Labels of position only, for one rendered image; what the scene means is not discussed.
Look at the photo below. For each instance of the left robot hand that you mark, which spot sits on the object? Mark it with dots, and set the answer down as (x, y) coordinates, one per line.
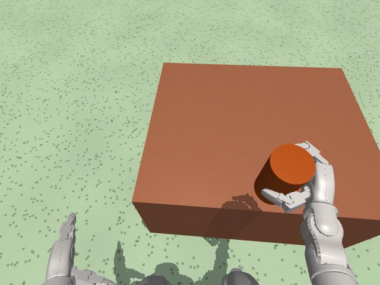
(61, 260)

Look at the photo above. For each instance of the right robot arm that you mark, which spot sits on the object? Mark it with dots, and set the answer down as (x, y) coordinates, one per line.
(325, 256)

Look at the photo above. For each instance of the right robot hand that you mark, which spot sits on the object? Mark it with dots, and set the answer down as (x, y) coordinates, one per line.
(321, 188)

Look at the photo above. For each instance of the can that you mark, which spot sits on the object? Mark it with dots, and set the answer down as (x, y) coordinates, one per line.
(287, 169)

